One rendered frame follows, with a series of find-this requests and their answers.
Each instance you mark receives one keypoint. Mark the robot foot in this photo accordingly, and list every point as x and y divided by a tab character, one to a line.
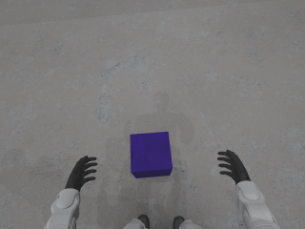
177	221
145	220

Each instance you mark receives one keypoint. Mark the carton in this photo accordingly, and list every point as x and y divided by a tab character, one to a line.
151	155

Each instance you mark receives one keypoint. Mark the right robot foot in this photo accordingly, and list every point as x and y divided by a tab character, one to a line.
177	221

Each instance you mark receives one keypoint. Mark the robot left forearm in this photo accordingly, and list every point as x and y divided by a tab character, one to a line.
65	210

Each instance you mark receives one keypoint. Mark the left robot foot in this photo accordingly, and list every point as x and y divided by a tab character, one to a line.
145	220

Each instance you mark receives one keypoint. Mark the robot right forearm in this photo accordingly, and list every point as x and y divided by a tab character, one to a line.
252	205

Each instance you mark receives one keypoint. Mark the robot left hand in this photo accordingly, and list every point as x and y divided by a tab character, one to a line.
76	179

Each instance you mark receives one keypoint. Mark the robot right hand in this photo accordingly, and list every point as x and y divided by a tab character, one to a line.
238	171

